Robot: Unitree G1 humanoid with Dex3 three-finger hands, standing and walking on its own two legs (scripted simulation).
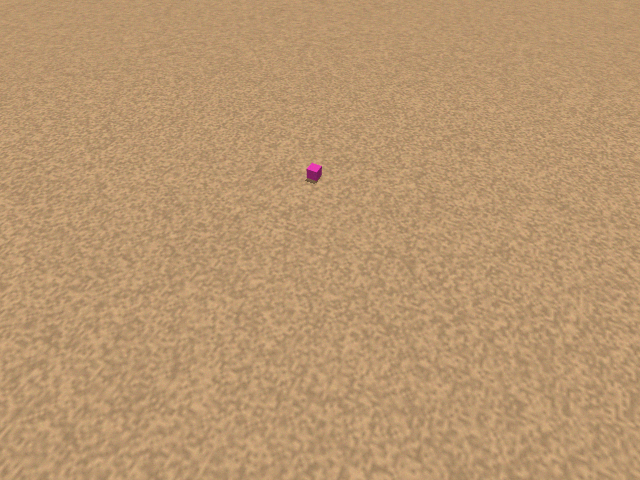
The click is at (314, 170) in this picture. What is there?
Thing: cube
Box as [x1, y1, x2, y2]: [307, 163, 321, 180]
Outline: 311,163 307,168 307,177 316,180 321,174 321,166
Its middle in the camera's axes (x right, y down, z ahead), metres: -0.04 -0.33 +1.90
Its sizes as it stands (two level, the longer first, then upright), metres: 0.055 0.055 0.055
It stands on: the floor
